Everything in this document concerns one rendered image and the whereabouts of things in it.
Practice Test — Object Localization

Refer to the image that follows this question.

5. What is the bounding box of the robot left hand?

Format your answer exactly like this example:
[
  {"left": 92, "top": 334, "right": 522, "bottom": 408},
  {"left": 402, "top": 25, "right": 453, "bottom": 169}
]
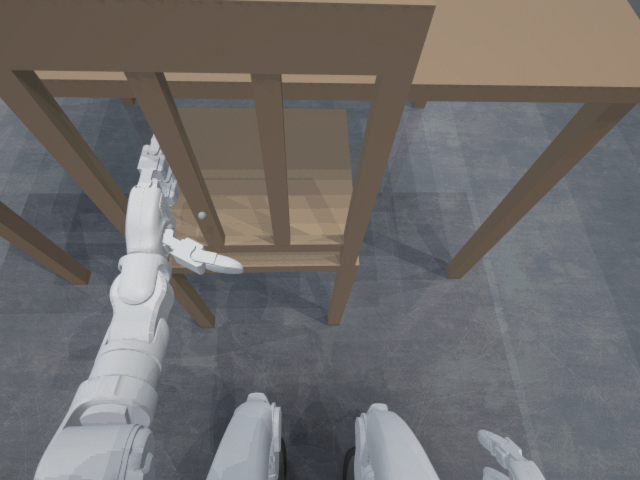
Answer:
[{"left": 125, "top": 134, "right": 243, "bottom": 275}]

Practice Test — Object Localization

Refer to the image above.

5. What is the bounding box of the robot right hand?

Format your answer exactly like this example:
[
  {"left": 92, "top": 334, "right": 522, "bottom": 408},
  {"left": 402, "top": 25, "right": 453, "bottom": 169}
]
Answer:
[{"left": 477, "top": 430, "right": 545, "bottom": 480}]

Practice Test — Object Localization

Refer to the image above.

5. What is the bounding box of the left robot forearm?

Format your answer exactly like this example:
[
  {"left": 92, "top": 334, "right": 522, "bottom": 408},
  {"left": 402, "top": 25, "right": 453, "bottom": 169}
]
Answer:
[{"left": 33, "top": 252, "right": 174, "bottom": 480}]

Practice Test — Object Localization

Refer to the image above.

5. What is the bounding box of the left robot upper arm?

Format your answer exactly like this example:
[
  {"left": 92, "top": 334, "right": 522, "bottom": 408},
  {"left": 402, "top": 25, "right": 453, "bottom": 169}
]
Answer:
[{"left": 39, "top": 424, "right": 155, "bottom": 480}]

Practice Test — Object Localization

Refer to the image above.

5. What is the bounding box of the chair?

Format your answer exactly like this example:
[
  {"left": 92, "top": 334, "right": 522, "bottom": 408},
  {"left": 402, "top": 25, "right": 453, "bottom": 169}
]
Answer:
[{"left": 0, "top": 0, "right": 436, "bottom": 329}]

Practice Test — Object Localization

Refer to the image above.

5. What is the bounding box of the left robot thigh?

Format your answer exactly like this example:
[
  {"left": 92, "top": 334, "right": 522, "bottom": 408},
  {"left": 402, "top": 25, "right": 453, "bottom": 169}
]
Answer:
[{"left": 206, "top": 401, "right": 281, "bottom": 480}]

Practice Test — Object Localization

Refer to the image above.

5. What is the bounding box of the table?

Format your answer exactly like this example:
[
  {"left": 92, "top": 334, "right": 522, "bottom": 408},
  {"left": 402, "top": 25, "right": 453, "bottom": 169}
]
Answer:
[{"left": 0, "top": 0, "right": 640, "bottom": 285}]

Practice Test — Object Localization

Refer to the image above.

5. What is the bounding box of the left robot shin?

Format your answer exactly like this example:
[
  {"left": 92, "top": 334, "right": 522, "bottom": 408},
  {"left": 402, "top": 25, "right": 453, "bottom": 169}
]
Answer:
[{"left": 234, "top": 393, "right": 279, "bottom": 480}]

